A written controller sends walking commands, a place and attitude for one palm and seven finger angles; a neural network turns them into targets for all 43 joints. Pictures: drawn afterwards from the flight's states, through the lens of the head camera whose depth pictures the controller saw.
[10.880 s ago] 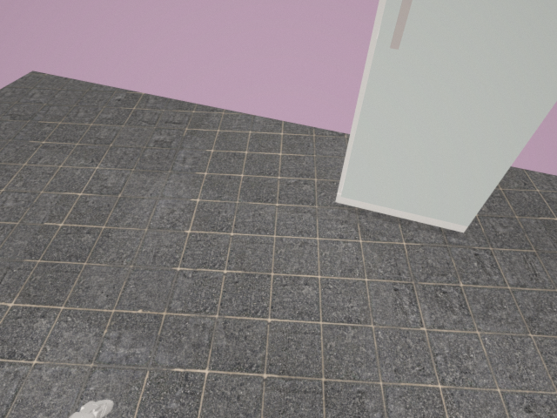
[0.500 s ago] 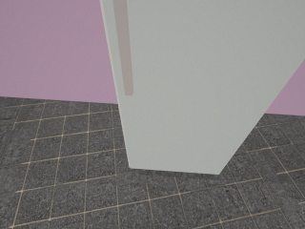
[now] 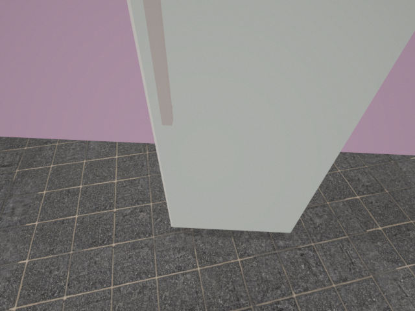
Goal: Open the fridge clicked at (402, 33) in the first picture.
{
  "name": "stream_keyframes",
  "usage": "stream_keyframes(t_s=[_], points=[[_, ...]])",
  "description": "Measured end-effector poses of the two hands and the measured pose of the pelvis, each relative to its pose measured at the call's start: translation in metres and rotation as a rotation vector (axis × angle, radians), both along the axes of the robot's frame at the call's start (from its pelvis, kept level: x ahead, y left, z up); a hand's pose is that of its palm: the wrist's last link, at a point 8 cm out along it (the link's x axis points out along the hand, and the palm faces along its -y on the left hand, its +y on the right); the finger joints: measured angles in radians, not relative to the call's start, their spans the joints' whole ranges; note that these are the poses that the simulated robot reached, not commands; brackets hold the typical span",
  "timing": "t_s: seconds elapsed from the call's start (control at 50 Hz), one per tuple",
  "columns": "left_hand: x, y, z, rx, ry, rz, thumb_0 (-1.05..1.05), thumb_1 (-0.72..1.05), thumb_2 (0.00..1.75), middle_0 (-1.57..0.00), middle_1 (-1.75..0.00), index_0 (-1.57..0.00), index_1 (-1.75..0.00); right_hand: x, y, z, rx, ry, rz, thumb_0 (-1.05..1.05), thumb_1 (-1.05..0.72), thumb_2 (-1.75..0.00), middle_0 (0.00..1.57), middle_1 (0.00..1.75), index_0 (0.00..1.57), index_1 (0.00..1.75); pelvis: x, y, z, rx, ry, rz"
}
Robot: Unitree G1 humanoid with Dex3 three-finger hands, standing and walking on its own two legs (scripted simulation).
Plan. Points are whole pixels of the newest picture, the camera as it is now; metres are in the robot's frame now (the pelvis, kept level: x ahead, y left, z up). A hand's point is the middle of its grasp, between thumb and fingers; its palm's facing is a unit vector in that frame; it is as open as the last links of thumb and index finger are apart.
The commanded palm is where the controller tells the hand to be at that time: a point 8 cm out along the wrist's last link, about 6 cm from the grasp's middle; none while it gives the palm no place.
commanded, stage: come to a stop and stand still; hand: left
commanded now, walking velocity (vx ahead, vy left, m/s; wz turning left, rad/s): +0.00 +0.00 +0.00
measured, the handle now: (160, 44) +0.57 +0.13 +0.24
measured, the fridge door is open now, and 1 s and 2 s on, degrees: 0 0 0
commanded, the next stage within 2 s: look again from close up in 0.12 s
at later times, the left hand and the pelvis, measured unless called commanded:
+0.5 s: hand out of the picture +0.06 +0.22 -0.16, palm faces +0.06 -0.96 -0.28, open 7.4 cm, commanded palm none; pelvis -0.01 +0.01 -0.01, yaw +1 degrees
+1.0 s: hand out of the picture -0.03 +0.23 -0.18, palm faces +0.02 -0.97 -0.25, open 7.4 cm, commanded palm none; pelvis -0.03 +0.02 +0.00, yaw +2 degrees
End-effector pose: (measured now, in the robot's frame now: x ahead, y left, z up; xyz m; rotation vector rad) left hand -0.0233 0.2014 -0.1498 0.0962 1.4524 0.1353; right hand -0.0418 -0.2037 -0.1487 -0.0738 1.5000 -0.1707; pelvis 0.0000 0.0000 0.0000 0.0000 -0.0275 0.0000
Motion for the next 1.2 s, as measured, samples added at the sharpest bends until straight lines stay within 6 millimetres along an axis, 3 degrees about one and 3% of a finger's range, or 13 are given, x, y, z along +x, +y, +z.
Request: stream_keyframes(t_s=[0.16, 0.3, 0.42, 0.56, 0.68, 0.96, 1.2], points=[[-0.001, 0.002, 0.0, 0.003, -0.002, -0.018, 0.01, 0.9, 0.9, -0.2, -0.3, -0.19, -0.3, 0.001, 0.002, 0.0, 0.009, -0.012, 0.015, 0.01, -0.91, -0.9, 0.2, 0.3, 0.2, 0.3, 0.001, 0.0, -0.002, -0.003, 0.006, 0.013], [0.027, 0.031, 0.004, 0.08, -0.135, -0.012, 0.01, 0.9, 0.9, -0.2, -0.3, -0.2, -0.3, 0.044, -0.02, -0.005, -0.052, -0.178, 0.049, 0.01, -0.91, -0.9, 0.2, 0.3, 0.2, 0.3, 0.003, 0.004, -0.009, -0.009, -0.004, 0.026], [0.057, 0.056, 0.011, 0.13, -0.258, -0.032, 0.01, 0.9, 0.9, -0.2, -0.3, -0.2, -0.3, 0.085, -0.038, 0.007, -0.106, -0.32, 0.083, 0.01, -0.91, -0.9, 0.2, 0.3, 0.2, 0.3, -0.001, 0.006, -0.01, -0.007, -0.024, 0.017], [0.069, 0.073, 0.023, 0.159, -0.336, -0.06, 0.01, 0.9, 0.9, -0.2, -0.3, -0.2, -0.3, 0.106, -0.052, 0.023, -0.148, -0.4, 0.131, 0.01, -0.91, -0.9, 0.2, 0.3, 0.2, 0.3, -0.013, 0.008, -0.008, -0.009, -0.039, 0.016], [0.054, 0.081, 0.024, 0.163, -0.306, -0.077, 0.01, 0.9, 0.9, -0.2, -0.3, -0.2, -0.3, 0.096, -0.057, 0.028, -0.159, -0.379, 0.151, 0.01, -0.91, -0.9, 0.2, 0.3, 0.2, 0.3, -0.024, 0.01, -0.006, -0.011, -0.031, 0.019], [-0.007, 0.075, 0.01, 0.12, -0.12, -0.045, 0.01, 0.9, 0.9, -0.2, -0.3, -0.2, -0.3, 0.034, -0.045, 0.016, -0.128, -0.176, 0.121, 0.01, -0.91, -0.9, 0.2, 0.3, 0.2, 0.3, -0.028, 0.014, -0.003, -0.017, -0.014, 0.028], [-0.018, 0.051, 0.001, 0.055, -0.083, -0.022, 0.01, 0.9, 0.9, -0.2, -0.3, -0.2, -0.3, 0.022, -0.014, 0.01, -0.075, -0.137, 0.091, 0.01, -0.91, -0.9, 0.2, 0.3, 0.2, 0.3, -0.026, 0.02, -0.002, -0.018, -0.014, 0.029]])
